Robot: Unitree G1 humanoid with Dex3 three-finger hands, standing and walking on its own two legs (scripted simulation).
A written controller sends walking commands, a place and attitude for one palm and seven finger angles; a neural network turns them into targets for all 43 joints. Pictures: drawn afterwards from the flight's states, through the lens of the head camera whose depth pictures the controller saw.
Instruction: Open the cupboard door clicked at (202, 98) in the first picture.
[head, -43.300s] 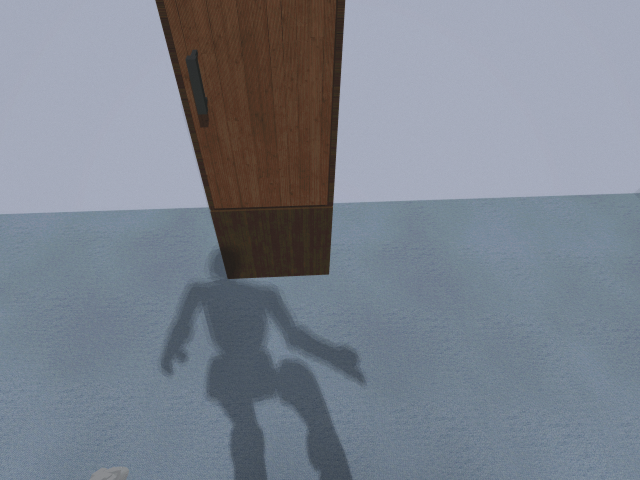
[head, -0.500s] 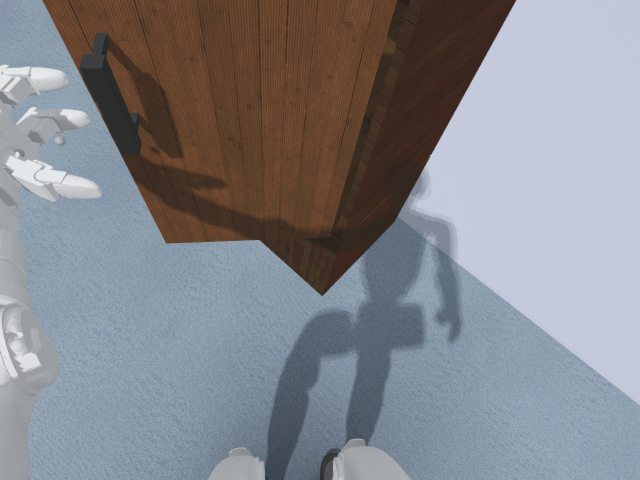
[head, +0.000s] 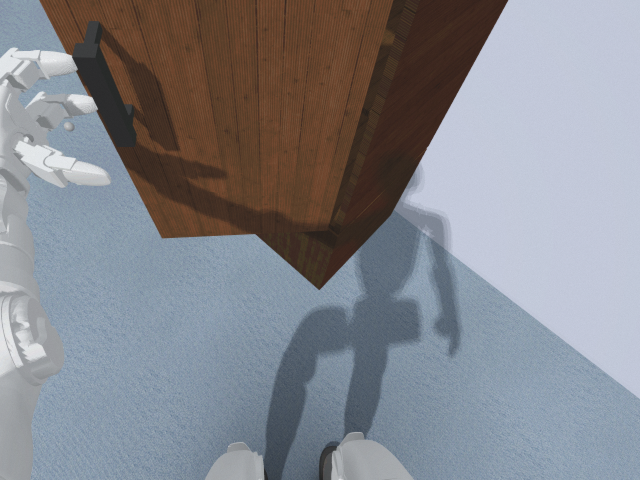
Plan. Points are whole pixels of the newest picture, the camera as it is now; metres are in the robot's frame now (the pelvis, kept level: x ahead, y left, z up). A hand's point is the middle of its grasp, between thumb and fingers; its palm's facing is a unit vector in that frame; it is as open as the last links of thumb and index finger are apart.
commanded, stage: slide the fingers in behind the handle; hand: left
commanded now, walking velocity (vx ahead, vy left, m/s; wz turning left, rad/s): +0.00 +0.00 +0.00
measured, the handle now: (111, 88) +0.56 +0.21 +0.10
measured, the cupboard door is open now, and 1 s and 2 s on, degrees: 48 48 48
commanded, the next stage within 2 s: close the thumb around the handle in 1.38 s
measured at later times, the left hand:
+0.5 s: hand (95, 129) +0.50 +0.22 +0.10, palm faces +0.02 -1.00 +0.01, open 14.0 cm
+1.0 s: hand (127, 123) +0.51 +0.19 +0.10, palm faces +0.04 -1.00 +0.00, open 13.9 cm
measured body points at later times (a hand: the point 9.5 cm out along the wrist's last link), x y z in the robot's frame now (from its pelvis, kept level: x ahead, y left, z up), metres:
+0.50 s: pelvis +0.01 -0.01 +0.00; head +0.12 +0.02 +0.44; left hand +0.49 +0.28 +0.10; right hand +0.02 -0.28 -0.10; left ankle -0.01 +0.07 -0.69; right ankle +0.01 -0.12 -0.69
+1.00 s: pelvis +0.00 -0.02 +0.00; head +0.12 +0.00 +0.44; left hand +0.50 +0.25 +0.10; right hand -0.01 -0.28 -0.11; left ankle -0.01 +0.07 -0.69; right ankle +0.01 -0.12 -0.69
